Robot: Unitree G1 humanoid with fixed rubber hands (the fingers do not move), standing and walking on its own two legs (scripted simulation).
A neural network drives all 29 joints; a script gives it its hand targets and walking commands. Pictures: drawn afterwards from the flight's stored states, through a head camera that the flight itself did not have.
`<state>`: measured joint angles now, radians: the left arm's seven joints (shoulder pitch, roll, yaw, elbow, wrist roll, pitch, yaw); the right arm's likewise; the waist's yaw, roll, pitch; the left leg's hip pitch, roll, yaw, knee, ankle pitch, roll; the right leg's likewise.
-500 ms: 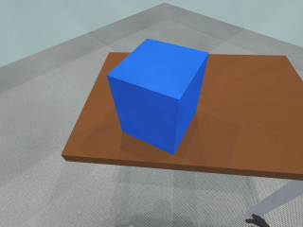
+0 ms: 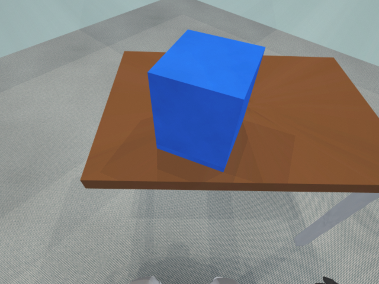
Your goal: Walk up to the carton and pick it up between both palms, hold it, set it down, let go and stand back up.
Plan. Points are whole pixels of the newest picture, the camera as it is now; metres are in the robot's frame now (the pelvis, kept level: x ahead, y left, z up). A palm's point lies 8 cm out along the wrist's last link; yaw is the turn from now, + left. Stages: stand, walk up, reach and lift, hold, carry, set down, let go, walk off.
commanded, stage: walk up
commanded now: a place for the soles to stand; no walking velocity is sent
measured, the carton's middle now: (206, 102) +0.54 -0.03 +0.08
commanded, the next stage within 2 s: none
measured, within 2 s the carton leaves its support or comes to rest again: neither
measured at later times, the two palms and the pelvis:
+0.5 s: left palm out of the picture +0.05 +0.34 -0.10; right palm out of the picture +0.07 -0.30 -0.08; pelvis -0.01 +0.02 +0.00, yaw -1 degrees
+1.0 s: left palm out of the picture +0.08 +0.33 -0.09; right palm out of the picture +0.11 -0.30 -0.09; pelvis +0.00 +0.01 +0.00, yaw -1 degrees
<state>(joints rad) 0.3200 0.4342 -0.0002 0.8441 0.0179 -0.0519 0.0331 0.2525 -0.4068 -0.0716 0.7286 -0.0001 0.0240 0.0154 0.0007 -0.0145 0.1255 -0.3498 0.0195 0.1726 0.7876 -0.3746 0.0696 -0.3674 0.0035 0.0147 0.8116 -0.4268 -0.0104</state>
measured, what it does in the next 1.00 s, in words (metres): steps on the spot: right foot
